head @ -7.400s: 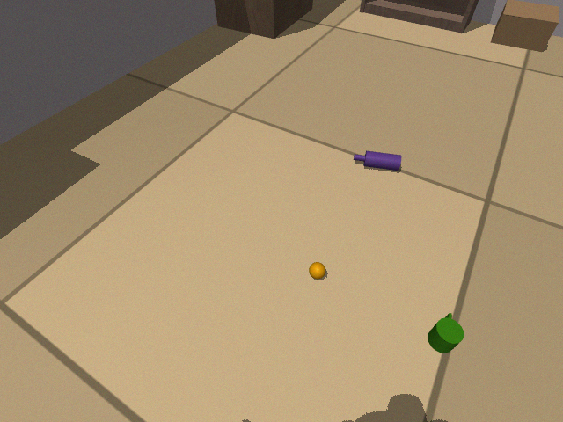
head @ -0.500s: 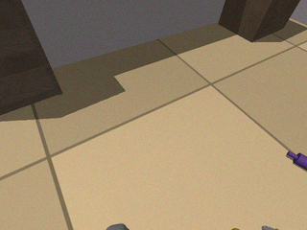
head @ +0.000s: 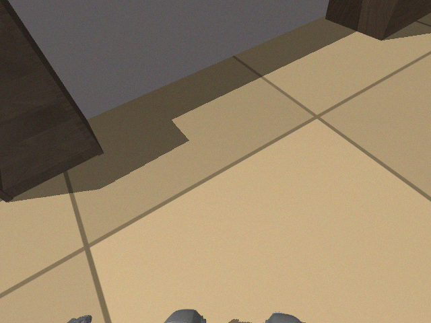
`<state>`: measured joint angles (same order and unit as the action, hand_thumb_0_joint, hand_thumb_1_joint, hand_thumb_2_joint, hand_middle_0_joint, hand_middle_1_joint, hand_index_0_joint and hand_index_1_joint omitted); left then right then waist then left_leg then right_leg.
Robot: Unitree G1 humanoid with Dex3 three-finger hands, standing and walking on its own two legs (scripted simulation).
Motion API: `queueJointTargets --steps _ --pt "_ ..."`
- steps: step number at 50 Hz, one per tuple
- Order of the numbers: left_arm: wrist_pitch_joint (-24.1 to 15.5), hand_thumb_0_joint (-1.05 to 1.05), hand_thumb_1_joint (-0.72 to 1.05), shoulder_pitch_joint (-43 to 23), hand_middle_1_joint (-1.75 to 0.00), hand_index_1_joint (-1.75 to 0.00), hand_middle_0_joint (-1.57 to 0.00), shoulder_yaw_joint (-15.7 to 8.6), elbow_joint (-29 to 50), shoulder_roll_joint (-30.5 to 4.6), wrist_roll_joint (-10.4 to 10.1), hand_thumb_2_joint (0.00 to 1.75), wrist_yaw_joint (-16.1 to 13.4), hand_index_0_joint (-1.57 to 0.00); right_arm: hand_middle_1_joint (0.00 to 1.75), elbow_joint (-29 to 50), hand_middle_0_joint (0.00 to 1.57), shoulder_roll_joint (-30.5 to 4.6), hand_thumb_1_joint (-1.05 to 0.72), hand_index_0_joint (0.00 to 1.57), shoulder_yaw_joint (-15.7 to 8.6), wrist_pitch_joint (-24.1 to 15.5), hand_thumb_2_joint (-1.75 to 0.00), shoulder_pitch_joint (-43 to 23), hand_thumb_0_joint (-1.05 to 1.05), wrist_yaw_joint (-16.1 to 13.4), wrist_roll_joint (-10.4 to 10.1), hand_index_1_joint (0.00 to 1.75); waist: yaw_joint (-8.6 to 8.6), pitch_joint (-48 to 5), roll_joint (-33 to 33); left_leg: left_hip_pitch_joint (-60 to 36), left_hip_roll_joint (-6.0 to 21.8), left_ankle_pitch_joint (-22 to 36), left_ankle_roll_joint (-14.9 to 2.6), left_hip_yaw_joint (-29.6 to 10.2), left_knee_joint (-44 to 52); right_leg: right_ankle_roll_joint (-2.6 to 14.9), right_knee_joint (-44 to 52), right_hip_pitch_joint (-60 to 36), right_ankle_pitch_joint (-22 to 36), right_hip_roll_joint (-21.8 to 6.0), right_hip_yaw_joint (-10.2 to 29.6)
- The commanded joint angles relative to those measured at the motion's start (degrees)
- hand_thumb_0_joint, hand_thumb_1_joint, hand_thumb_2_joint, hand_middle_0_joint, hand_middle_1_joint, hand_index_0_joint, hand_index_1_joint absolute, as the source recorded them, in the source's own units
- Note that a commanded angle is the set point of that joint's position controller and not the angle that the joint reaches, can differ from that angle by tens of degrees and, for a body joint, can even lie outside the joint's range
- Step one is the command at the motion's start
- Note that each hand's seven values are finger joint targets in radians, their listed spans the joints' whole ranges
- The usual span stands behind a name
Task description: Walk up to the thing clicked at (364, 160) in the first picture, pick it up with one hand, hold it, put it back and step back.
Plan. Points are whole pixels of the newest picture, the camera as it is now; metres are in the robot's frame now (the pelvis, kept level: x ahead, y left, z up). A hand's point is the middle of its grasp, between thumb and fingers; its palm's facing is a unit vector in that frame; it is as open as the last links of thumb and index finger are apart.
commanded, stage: walk up
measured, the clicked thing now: out of the picture +0.52 -1.06 -0.72
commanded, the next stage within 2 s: stand in 0.84 s
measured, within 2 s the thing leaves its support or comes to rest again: neither
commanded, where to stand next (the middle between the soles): +0.08 +0.04 m, yaw +1 degrees
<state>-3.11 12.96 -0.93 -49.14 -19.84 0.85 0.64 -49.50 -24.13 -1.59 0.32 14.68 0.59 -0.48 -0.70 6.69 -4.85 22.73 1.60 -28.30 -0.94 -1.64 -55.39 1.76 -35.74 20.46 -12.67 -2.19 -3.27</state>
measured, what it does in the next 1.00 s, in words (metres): steps on the spot: left foot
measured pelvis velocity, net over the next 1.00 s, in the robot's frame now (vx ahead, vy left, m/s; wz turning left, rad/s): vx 0.03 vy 0.02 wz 0.03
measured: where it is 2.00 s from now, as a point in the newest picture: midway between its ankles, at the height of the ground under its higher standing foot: outside the picture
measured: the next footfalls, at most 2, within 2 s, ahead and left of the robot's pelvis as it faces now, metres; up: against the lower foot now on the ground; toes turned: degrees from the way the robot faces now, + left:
left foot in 0.20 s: +0.07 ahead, +0.15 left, +0.00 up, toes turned +3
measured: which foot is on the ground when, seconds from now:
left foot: up 0.00-0.18, down 0.20-1.00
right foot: down 0.00-1.00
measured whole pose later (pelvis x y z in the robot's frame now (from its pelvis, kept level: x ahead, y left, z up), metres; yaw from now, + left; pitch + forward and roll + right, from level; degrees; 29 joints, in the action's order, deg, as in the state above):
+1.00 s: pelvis +0.03 +0.02 +0.02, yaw +2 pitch -2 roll +0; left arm -1.2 5.6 0.8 -65.6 -20.3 0.3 0.2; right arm -64.7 -20.2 -0.5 -0.2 4.5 1.5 0.5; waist -0.4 3.3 -0.2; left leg 6.9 0.1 -9.8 0.1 1.5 -19.1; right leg -1.0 -20.5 9.4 -8.7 -2.2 -1.6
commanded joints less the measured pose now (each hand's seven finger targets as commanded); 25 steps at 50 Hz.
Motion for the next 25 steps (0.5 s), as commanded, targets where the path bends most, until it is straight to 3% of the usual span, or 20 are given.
queueJointTargets --steps 1,2,4,7,9,10,11,12,13,14,15,16,18,19,20,21,22,25 --pt "-1.2 0.00 0.90 0.7 -0.30 -0.30 -0.20 -5.1 2.6 -16.6 0.2 0.90 -1.6 -0.20 0.30 -0.4 0.20 -8.9 -0.90 0.20 -2.8 -0.4 -0.90 5.8 0.00 -0.7 0.6 0.30 -0.29 -8.6 16.1 2.3 1.0 2.5 0.62 -1.0 5.2 9.01 14.0 -9.0 6.0 -12.2 14.3" --pt "-1.1 0.00 0.90 0.4 -0.30 -0.30 -0.20 -5.2 2.3 -16.6 0.2 0.90 -1.7 -0.20 0.30 -0.6 0.20 -8.5 -0.90 0.20 -2.7 -0.4 -0.90 4.9 0.00 -0.7 0.6 0.30 -0.42 -9.0 16.1 1.2 1.3 3.2 0.77 -0.7 7.9 9.34 13.2 -9.1 9.2 -13.0 13.9" --pt "-0.8 0.00 0.90 -0.9 -0.30 -0.30 -0.20 -5.0 2.0 -17.1 -0.1 0.90 -1.7 -0.20 0.30 -1.1 0.20 -8.6 -0.90 0.20 -2.9 -0.3 -0.90 2.6 0.00 -0.6 0.9 0.30 -0.52 -8.2 15.3 -2.4 0.9 4.2 0.67 0.3 9.9 8.92 12.6 -5.4 10.3 -13.1 12.5" --pt "0.0 0.00 0.90 -4.0 -0.30 -0.30 -0.20 -5.0 1.9 -17.6 -0.3 0.90 -1.7 -0.20 0.30 -2.1 0.20 -8.8 -0.90 0.20 -3.1 -0.3 -0.90 1.4 0.00 -0.4 1.0 0.30 0.32 -7.6 14.6 -5.6 0.1 6.5 0.16 2.6 14.6 8.65 11.3 -2.3 6.3 -13.6 12.2" --pt "0.6 0.00 0.90 -6.2 -0.30 -0.30 -0.20 -4.5 1.6 -16.9 -0.6 0.90 -1.6 -0.20 0.30 -3.6 0.20 -8.8 -0.90 0.20 -3.4 -0.7 -0.90 3.0 0.00 -0.4 1.5 0.30 1.84 -8.0 12.6 -11.1 -0.1 11.4 -0.70 3.0 21.2 6.94 8.7 1.8 0.8 -13.2 11.4" --pt "0.9 0.00 0.90 -6.1 -0.30 -0.30 -0.20 -3.8 1.5 -15.6 -0.5 0.90 -1.5 -0.20 0.30 -3.8 0.20 -9.7 -0.90 0.20 -3.7 -1.1 -0.90 3.1 0.00 -0.6 1.8 0.30 2.35 -8.0 10.2 -11.9 0.5 12.1 -1.42 0.7 25.4 5.36 6.2 2.5 0.4 -12.5 11.0" --pt "1.1 0.00 0.90 -5.5 -0.30 -0.30 -0.20 -3.1 1.4 -13.4 -0.9 0.90 -1.4 -0.20 0.30 -3.6 0.20 -11.9 -0.90 0.20 -4.0 -1.5 -0.90 2.1 0.00 -0.7 2.4 0.30 1.62 -8.3 2.7 -10.8 6.7 13.5 -3.02 -9.4 31.9 2.84 0.9 2.9 -0.5 -8.9 8.0" --pt "1.4 0.00 0.90 -4.1 -0.30 -0.30 -0.20 -2.6 0.6 -11.9 -1.7 0.90 -1.5 -0.20 0.30 -1.7 0.20 -14.9 -0.90 0.20 -4.3 -1.8 -0.90 -4.5 0.00 -0.5 2.0 0.30 -1.16 -6.2 -5.3 -5.8 12.6 10.1 -6.87 -19.0 36.3 -0.06 -3.5 3.1 -10.2 -0.5 2.2" --pt "1.8 0.00 0.90 -4.6 -0.30 -0.30 -0.20 -3.4 -1.7 -14.1 -1.4 0.90 -1.8 -0.20 0.30 -1.8 0.20 -15.1 -0.90 0.20 -4.2 -1.7 -0.90 -6.9 0.00 -0.3 1.4 0.30 -0.70 -5.1 -6.0 -0.1 15.5 8.0 -10.59 -20.6 37.1 -0.17 -8.0 -2.4 -15.7 1.1 2.2" --pt "1.9 0.00 0.90 -3.6 -0.30 -0.30 -0.20 -3.5 -2.8 -14.6 -1.1 0.90 -1.7 -0.20 0.30 -1.5 0.20 -14.1 -0.90 0.20 -3.8 -1.6 -0.90 -8.7 0.00 -0.3 1.5 0.30 -1.54 -5.1 -4.9 1.6 14.8 8.3 -11.20 -18.5 36.1 -0.19 -8.2 -5.4 -14.8 0.2 2.9" --pt "1.7 0.00 0.90 -3.6 -0.30 -0.30 -0.20 -3.3 -3.4 -14.1 -1.1 0.90 -1.5 -0.20 0.30 -1.5 0.20 -12.3 -0.90 0.20 -3.2 -1.6 -0.90 -8.7 0.00 -0.3 1.6 0.30 -1.50 -5.2 -4.0 0.5 11.7 12.4 -9.56 -13.3 34.5 0.00 -4.6 -6.4 -14.0 0.8 2.8" --pt "1.3 0.00 0.90 -3.5 -0.30 -0.30 -0.20 -3.1 -4.1 -13.3 -1.2 0.90 -1.4 -0.20 0.30 -2.0 0.20 -10.9 -0.90 0.20 -2.6 -1.6 -0.90 -8.8 0.00 -0.4 1.6 0.30 -1.75 -5.8 -4.1 -1.1 9.2 17.9 -6.96 -9.5 32.3 0.19 0.2 -7.4 -7.7 0.3 2.8" --pt "0.6 0.00 0.90 -2.4 -0.30 -0.30 -0.20 -2.7 -5.1 -14.1 -1.2 0.90 -1.7 -0.20 0.30 -2.6 0.20 -9.5 -0.90 0.20 -2.2 -1.7 -0.90 -9.3 0.00 -0.4 0.7 0.30 -1.95 -9.6 -3.4 -5.5 6.4 26.5 -3.22 -5.5 27.0 0.76 5.4 -11.4 8.4 -2.4 4.8" --pt "0.3 0.00 0.90 -2.8 -0.30 -0.30 -0.20 -2.8 -5.7 -14.3 -1.2 0.90 -1.9 -0.20 0.30 -3.2 0.20 -9.0 -0.90 0.20 -1.9 -1.7 -0.90 -8.6 0.00 -0.4 0.4 0.30 -1.61 -11.5 -2.4 -7.3 6.0 29.5 -2.58 -4.8 25.2 1.14 6.4 -13.3 13.5 -3.6 5.8" --pt "0.1 0.00 0.90 -4.1 -0.30 -0.30 -0.20 -2.5 -6.1 -15.1 -0.9 0.90 -2.0 -0.20 0.30 -3.6 0.20 -8.9 -0.90 0.20 -1.9 -1.4 -0.90 -7.7 0.00 -0.4 0.3 0.30 -0.44 -12.4 -1.3 -7.8 5.1 25.9 -2.21 -4.9 25.9 1.69 7.1 -12.7 13.3 -5.0 8.2" --pt "0.1 0.00 0.90 -6.1 -0.30 -0.30 -0.20 -2.4 -5.8 -15.9 -0.7 0.90 -1.9 -0.20 0.30 -3.9 0.20 -9.3 -0.90 0.20 -2.0 -1.1 -0.90 -6.7 0.00 -0.5 0.4 0.30 0.77 -11.6 -0.2 -8.4 4.9 18.7 -2.37 -5.1 28.5 1.86 7.6 -10.5 7.8 -5.6 8.7" --pt "0.4 0.00 0.90 -7.4 -0.30 -0.30 -0.20 -2.1 -5.9 -15.7 -0.7 0.90 -1.7 -0.20 0.30 -4.6 0.20 -9.6 -0.90 0.20 -2.2 -0.9 -0.90 -7.1 0.00 -0.5 0.8 0.30 0.92 -9.9 0.7 -9.3 5.2 13.5 -2.68 -5.6 30.5 1.71 8.1 -7.5 2.9 -5.5 8.8" --pt "0.7 0.00 0.90 -7.6 -0.30 -0.30 -0.20 -1.2 -7.7 -13.7 -0.9 0.90 -1.3 -0.20 0.30 -5.3 0.20 -10.6 -0.90 0.20 -2.2 -1.0 -0.90 -11.0 0.00 -0.3 1.0 0.30 -0.19 -7.0 0.2 -7.9 7.5 11.5 -3.39 -7.9 34.9 0.10 9.0 -7.5 -1.1 -2.3 5.1"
